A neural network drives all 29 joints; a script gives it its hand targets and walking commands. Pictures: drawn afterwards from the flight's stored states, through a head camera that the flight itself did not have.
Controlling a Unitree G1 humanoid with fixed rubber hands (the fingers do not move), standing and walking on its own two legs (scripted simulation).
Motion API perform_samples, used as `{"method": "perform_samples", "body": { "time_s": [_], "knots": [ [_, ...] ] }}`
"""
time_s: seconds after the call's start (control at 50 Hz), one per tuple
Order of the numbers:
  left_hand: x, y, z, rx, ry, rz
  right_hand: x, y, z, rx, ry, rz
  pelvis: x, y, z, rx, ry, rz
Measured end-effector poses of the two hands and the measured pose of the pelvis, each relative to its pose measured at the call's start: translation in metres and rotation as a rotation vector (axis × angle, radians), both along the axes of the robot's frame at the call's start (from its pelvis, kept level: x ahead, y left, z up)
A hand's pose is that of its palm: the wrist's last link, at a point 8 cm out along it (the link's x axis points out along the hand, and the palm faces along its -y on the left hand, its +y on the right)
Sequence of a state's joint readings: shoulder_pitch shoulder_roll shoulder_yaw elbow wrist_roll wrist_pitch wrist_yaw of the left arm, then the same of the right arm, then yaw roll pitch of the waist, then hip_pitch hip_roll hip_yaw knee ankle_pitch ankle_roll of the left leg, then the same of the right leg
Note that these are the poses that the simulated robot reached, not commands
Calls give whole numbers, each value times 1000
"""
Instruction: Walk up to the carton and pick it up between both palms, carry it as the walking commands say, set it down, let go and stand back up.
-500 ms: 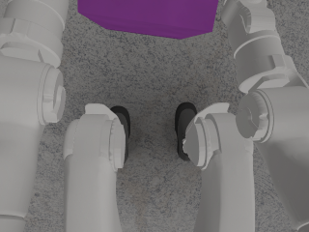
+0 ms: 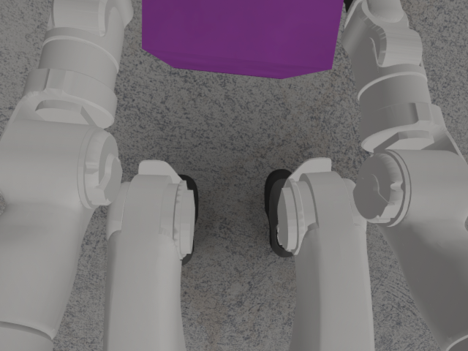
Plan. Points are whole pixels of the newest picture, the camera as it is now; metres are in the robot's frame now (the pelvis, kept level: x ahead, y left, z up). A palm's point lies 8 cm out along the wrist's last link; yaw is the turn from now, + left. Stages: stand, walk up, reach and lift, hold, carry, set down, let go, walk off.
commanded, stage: reach and lift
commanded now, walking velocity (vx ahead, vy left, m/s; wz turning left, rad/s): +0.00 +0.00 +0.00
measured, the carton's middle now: out of the picture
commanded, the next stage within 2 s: none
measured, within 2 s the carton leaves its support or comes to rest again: leaves its support in 0.02 s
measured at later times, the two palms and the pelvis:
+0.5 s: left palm out of the picture +0.57 +0.16 -0.08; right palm out of the picture +0.54 -0.14 -0.09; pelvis +0.00 -0.01 +0.03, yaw +1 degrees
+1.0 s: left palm out of the picture +0.55 +0.15 -0.02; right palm out of the picture +0.52 -0.14 -0.02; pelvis +0.00 +0.00 +0.08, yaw +1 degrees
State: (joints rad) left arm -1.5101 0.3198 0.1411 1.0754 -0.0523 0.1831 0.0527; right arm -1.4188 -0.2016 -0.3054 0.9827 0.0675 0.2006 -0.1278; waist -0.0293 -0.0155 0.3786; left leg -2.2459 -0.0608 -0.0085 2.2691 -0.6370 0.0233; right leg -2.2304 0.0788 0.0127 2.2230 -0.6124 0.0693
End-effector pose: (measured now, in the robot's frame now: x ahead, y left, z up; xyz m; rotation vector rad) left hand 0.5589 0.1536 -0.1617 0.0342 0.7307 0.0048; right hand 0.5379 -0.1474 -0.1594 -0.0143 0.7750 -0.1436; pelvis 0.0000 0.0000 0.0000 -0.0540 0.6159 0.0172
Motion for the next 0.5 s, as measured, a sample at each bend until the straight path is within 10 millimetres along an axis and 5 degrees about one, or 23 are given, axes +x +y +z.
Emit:
{"method": "perform_samples", "body": {
  "time_s": [0.5],
  "knots": [
    [11,2,81,11,-65,34,0,7,69,17,-70,-63,-3,-5,35,-2,100,16]
  ]
}}
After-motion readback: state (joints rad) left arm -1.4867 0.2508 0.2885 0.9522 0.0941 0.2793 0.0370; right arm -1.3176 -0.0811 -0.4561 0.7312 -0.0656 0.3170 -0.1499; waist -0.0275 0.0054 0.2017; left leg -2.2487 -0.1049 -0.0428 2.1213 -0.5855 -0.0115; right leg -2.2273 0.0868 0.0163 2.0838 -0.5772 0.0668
